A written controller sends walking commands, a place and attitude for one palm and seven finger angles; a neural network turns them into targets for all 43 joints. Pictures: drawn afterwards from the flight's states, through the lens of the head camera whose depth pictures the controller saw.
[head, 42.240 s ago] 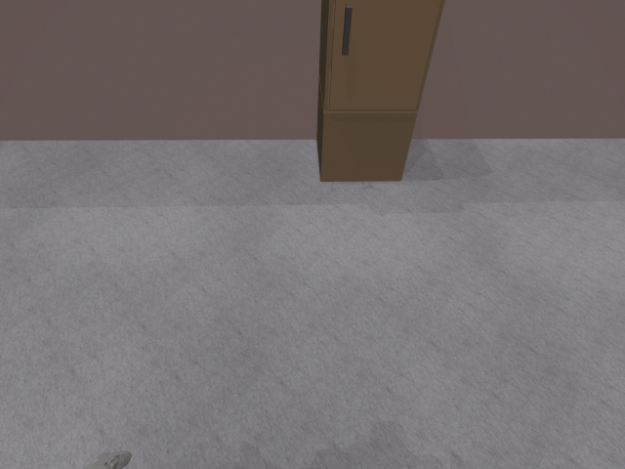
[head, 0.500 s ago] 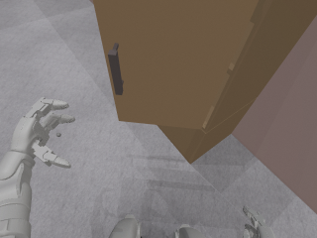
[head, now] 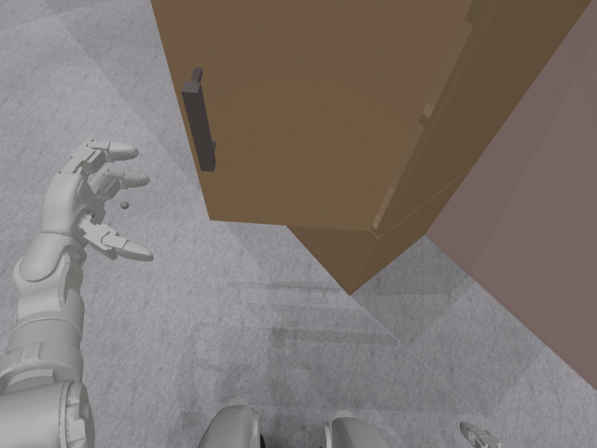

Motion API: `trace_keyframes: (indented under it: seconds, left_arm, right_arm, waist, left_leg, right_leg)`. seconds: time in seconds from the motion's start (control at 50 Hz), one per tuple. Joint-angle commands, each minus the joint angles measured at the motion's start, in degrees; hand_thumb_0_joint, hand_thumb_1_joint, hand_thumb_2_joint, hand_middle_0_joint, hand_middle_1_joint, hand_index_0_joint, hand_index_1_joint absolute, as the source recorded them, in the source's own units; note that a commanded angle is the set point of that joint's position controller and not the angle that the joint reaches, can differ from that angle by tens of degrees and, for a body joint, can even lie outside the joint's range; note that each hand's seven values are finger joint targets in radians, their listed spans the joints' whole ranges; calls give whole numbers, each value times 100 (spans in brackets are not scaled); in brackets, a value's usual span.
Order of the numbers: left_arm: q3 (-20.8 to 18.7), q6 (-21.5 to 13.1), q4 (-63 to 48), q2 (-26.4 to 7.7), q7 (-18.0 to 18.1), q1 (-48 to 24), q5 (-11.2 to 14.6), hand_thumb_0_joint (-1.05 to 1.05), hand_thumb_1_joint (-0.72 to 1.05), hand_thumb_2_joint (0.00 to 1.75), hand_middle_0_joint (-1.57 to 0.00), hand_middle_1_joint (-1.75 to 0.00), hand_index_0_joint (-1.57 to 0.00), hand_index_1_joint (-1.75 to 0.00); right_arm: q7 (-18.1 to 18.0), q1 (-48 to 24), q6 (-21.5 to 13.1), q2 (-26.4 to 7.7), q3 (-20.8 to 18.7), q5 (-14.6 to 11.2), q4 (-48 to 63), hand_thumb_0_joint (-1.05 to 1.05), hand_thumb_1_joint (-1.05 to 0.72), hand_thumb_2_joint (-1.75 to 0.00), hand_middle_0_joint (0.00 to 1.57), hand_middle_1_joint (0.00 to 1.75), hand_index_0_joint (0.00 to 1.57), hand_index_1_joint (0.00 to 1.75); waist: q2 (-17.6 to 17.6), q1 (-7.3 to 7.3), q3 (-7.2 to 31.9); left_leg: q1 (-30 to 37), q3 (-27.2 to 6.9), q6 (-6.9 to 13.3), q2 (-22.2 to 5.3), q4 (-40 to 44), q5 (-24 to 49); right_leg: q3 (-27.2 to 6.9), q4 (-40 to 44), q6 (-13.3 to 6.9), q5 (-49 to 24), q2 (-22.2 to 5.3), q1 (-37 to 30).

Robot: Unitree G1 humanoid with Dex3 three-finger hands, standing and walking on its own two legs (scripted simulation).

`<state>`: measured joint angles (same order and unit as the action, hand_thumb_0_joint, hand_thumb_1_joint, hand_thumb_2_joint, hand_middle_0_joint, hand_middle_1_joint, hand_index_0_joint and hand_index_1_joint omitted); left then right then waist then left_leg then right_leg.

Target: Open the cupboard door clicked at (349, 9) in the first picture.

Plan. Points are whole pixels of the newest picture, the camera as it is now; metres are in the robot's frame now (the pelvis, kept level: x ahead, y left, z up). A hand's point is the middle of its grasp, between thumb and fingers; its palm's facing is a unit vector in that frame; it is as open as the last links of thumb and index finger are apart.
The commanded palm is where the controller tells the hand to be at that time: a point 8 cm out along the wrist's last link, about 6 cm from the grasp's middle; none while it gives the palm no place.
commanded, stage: move the hooked fingers beside the handle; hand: left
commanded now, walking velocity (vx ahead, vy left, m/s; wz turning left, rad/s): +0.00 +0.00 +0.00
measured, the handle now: (203, 122) +0.57 +0.15 +0.06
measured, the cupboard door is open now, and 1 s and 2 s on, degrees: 48 48 48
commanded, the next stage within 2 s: slide the fingers in behind the handle in 1.50 s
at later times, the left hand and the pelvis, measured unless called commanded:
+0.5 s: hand (146, 163) +0.48 +0.22 +0.06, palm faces -0.04 -1.00 -0.01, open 14.0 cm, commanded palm +0.48 +0.27 +0.05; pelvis -0.01 +0.00 -0.02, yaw -1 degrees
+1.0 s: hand (151, 151) +0.52 +0.22 +0.05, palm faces -0.03 -1.00 -0.01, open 14.0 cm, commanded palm +0.51 +0.26 +0.05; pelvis +0.01 +0.01 -0.02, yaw -3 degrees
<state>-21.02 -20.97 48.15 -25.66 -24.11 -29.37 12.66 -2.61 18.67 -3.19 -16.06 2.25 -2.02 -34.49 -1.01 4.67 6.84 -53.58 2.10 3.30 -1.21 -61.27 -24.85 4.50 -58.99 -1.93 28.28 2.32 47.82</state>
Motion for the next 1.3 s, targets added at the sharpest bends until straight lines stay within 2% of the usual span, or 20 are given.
trace_keyframes:
  seconds: [0.0, 0.08, 0.12, 0.22, 0.32, 0.4, 0.5, 0.6, 0.64, 0.7, 0.84, 0.92, 0.96, 0.98, 1.0, 1.02, 1.1, 1.14, 1.2, 1.28]
  left_arm:
    - [-512, -326, -452, -1777, 33, -2182, 100, 0, -50, 30, -30, -120, -30, -120]
    - [-491, -506, -427, -1878, -48, -2559, 24, 0, -50, 30, -30, -120, -30, -120]
    - [-371, -626, -513, -1787, -51, -2939, 16, 0, -50, 30, -30, -120, -30, -120]
    - [-356, -578, 268, -1936, -77, -3429, -67, 0, -50, 30, -30, -120, -30, -120]
    - [-262, -529, 398, -2050, 18, -4074, -213, 0, -50, 30, -30, -120, -30, -120]
    - [-608, -620, 378, -2452, 168, -4255, -285, 0, -50, 30, -30, -120, -30, -120]
    - [-533, -428, 992, -2488, 265, -4462, -433, 0, -50, 30, -30, -120, -30, -120]
    - [-593, -422, 996, -2687, 332, -4793, -555, 0, -50, 30, -30, -120, -30, -120]
    - [-474, -475, 916, -2534, 338, -5041, -540, 0, -50, 30, -30, -120, -30, -120]
    - [-510, -390, 1280, -2693, 372, -5202, -609, 0, -50, 30, -30, -120, -30, -120]
    - [-871, -420, 790, -2958, 298, -4402, -591, 0, -50, 30, -30, -120, -30, -120]
    - [-567, -466, 343, -2510, 326, -4713, -495, 0, -50, 30, -30, -120, -30, -120]
    - [-691, -525, 303, -2598, 387, -4725, -481, 0, -50, 30, -30, -120, -30, -120]
    - [-435, -519, 367, -2288, 392, -4814, -488, 0, -50, 30, -30, -120, -30, -120]
    - [-501, -543, 358, -2322, 429, -4836, -481, 0, -50, 30, -30, -120, -30, -120]
    - [-280, -506, 530, -2027, 432, -4732, -487, 0, -50, 30, -30, -120, -30, -120]
    - [-335, -465, 841, -2129, 494, -4545, -551, 0, -50, 30, -30, -120, -30, -120]
    - [-112, -463, 898, -1818, 514, -4572, -561, 0, -50, 30, -30, -120, -30, -120]
    - [-364, -475, 981, -2176, 546, -4510, -568, 0, -50, 30, -30, -120, -30, -120]
    - [-440, -746, 477, -2211, 579, -4680, -544, 0, -50, 30, -30, -120, -30, -120]
  right_arm:
    - [-54, 537, -50, -1015, -406, -14, 444, 0, -90, -90, 20, 30, 20, 30]
    - [-35, 611, 34, -1005, -409, -3, 436, 0, -90, -90, 20, 30, 20, 30]
    - [-16, 637, 58, -991, -422, 11, 373, 0, -90, -90, 20, 30, 20, 30]
    - [-39, 771, 163, -1057, -406, -1, 210, 0, -90, -90, 20, 30, 20, 30]
    - [-40, 883, 234, -1075, -368, 32, 159, 0, -90, -90, 20, 30, 20, 30]
    - [-16, 1034, 283, -1116, -378, 89, 139, 0, -90, -90, 20, 30, 20, 30]
    - [14, 1174, 401, -1148, -334, 98, 129, 0, -90, -90, 20, 30, 20, 30]
    - [37, 1325, 487, -1162, -316, 150, 148, 0, -90, -90, 20, 30, 20, 30]
    - [51, 1362, 496, -1147, -308, 171, 134, 0, -90, -90, 20, 30, 20, 30]
    - [57, 1434, 540, -1191, -289, 175, 72, 0, -90, -90, 20, 30, 20, 30]
    - [122, 1552, 655, -1172, -336, 215, 226, 0, -90, -90, 20, 30, 20, 30]
    - [159, 1495, 721, -1135, -370, 184, 186, 0, -90, -90, 20, 30, 20, 30]
    - [137, 1514, 740, -1163, -407, 185, 125, 0, -90, -90, 20, 30, 20, 30]
    - [144, 1505, 740, -1127, -394, 181, 89, 0, -90, -90, 20, 30, 20, 30]
    - [140, 1510, 740, -1138, -413, 190, 55, 0, -90, -90, 20, 30, 20, 30]
    - [157, 1475, 730, -1111, -401, 185, 56, 0, -90, -90, 20, 30, 20, 30]
    - [132, 1473, 762, -1145, -391, 201, 37, 0, -90, -90, 20, 30, 20, 30]
    - [147, 1456, 763, -1113, -377, 206, 70, 0, -90, -90, 20, 30, 20, 30]
    - [141, 1391, 781, -1154, -369, 216, 123, 0, -90, -90, 20, 30, 20, 30]
    - [161, 1318, 753, -1105, -376, 232, 192, 0, -90, -90, 20, 30, 20, 30]
  waist:
    - [-161, 52, 1933]
    - [-601, 15, 2292]
    - [-717, 108, 2403]
    - [-515, 288, 2103]
    - [-789, 396, 2336]
    - [-884, 312, 2859]
    - [-632, 533, 2511]
    - [-861, 558, 2725]
    - [-997, 646, 2812]
    - [-928, 749, 2541]
    - [-1180, 383, 3298]
    - [-1215, 535, 3143]
    - [-1191, 544, 3162]
    - [-1212, 625, 3045]
    - [-1185, 604, 2933]
    - [-1199, 641, 2779]
    - [-1064, 623, 2566]
    - [-1126, 669, 2422]
    - [-881, 620, 2461]
    - [-1204, 496, 3017]
  left_leg:
    - [1772, -569, -111, -45, 691, 1387]
    - [2054, -576, -137, -50, 599, 1668]
    - [2206, -610, -133, -74, 529, 1729]
    - [1779, -638, -91, -79, 454, 1282]
    - [1913, -717, -99, -102, 374, 1330]
    - [2098, -764, -116, -121, 261, 1725]
    - [1658, -728, -76, -133, 194, 1513]
    - [1767, -753, -88, -151, 119, 1763]
    - [1903, -796, -92, -163, 58, 1889]
    - [1667, -821, -84, -183, 56, 1575]
    - [2150, -781, -141, -179, 63, 2550]
    - [2443, -819, -148, -212, 125, 2488]
    - [2608, -866, -171, -240, 148, 2572]
    - [2667, -916, -184, -242, 170, 2502]
    - [2705, -941, -198, -258, 209, 2415]
    - [2658, -940, -196, -237, 241, 2274]
    - [2556, -945, -199, -231, 289, 2213]
    - [2657, -996, -215, -234, 312, 2269]
    - [2305, -896, -170, -200, 237, 2117]
    - [2710, -934, -232, -205, 174, 2559]
  right_leg:
    - [-347, 787, 52, -1357, 23, -279]
    - [-367, 677, 10, -1514, 42, -180]
    - [-369, 654, 17, -1495, 51, -5]
    - [-386, 666, 31, -1146, 68, 233]
    - [-359, 585, 27, -1061, 79, 523]
    - [-346, 458, 9, -1301, 102, 435]
    - [-341, 490, 59, -1224, 133, 549]
    - [-330, 434, 45, -1371, 151, 612]
    - [-304, 371, 30, -1399, 172, 799]
    - [-298, 424, 53, -1142, 179, 945]
    - [-256, 296, 10, -1882, 209, 466]
    - [-222, 421, 39, -1776, 233, 672]
    - [-203, 434, 30, -1758, 240, 754]
    - [-177, 452, 28, -1645, 240, 903]
    - [-161, 487, 21, -1534, 238, 960]
    - [-151, 523, 19, -1427, 238, 1036]
    - [-144, 538, 8, -1393, 211, 1044]
    - [-97, 514, -11, -1347, 213, 1234]
    - [-160, 494, 11, -1415, 197, 979]
    - [-171, 378, -8, -1625, 195, 889]
